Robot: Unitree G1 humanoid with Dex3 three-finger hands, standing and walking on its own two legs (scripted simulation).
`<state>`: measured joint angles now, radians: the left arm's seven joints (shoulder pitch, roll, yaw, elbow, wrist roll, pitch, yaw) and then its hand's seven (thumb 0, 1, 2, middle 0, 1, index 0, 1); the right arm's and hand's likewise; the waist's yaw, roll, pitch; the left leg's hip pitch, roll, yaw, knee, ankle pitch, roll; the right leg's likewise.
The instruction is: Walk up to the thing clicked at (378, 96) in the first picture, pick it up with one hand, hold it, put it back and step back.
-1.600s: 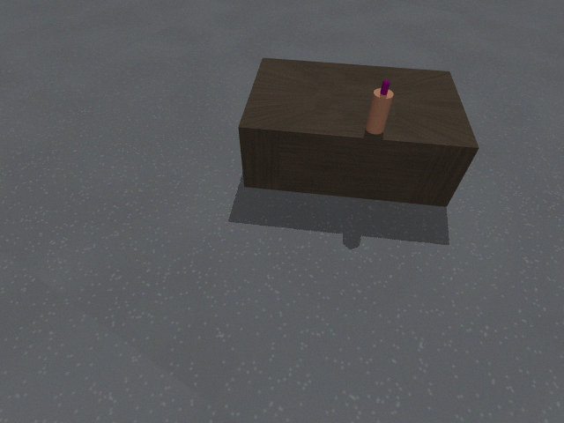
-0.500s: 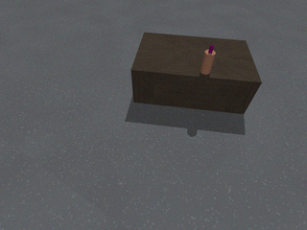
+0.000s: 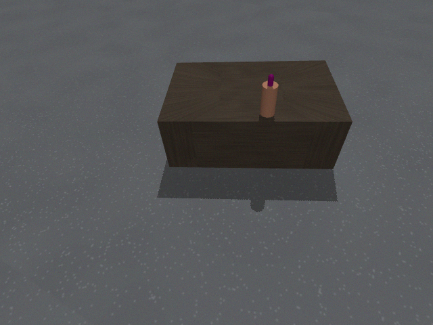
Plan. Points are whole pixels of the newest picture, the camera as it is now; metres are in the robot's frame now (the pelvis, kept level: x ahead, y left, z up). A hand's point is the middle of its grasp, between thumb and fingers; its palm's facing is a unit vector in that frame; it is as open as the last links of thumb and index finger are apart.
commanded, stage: walk up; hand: right
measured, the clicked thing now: (269, 94) +1.21 -0.18 -0.29
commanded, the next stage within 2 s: none
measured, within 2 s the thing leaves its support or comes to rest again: neither
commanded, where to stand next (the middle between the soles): +0.84 +0.06 m, yaw -4 degrees
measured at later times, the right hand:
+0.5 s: hand (326, 261) +0.29 -0.21 -0.11, palm faces +0.06 +0.93 -0.37, open 7.4 cm
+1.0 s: hand (314, 189) +0.51 -0.23 -0.14, palm faces +0.03 +0.95 -0.31, open 7.4 cm
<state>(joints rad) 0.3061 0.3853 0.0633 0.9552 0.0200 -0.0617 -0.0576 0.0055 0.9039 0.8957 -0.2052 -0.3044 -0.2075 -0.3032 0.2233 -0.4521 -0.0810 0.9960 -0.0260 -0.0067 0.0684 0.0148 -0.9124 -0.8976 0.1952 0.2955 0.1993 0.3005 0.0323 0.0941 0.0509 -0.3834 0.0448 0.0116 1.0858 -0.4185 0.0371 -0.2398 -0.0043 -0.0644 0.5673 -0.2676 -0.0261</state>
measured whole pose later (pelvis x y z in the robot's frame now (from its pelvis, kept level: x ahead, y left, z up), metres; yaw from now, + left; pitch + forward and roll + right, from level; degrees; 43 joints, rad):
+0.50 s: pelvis +0.24 +0.06 +0.01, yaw -3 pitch -3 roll -1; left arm 0.30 0.45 0.04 0.89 -0.01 -0.06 -0.04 0.01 0.90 0.90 -0.21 -0.30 -0.21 -0.30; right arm 0.28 -0.37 -0.06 0.86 -0.01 -0.07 0.07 0.01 -0.91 -0.90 0.20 0.30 0.20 0.30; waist -0.02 -0.04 0.07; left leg -0.19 0.04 0.11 0.48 -0.25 0.03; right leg -0.47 -0.03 0.05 1.08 -0.32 -0.04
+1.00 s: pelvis +0.45 +0.04 +0.01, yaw -5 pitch -3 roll +0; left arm 0.31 0.36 0.02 0.85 0.00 -0.09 -0.04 0.01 0.90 0.90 -0.21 -0.31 -0.21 -0.30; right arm 0.28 -0.43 -0.06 0.83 -0.01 -0.03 0.07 0.01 -0.91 -0.90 0.20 0.30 0.20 0.30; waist 0.02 0.07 0.09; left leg -0.48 0.08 -0.03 0.99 -0.33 0.02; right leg -0.22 -0.03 -0.04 0.49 -0.23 -0.01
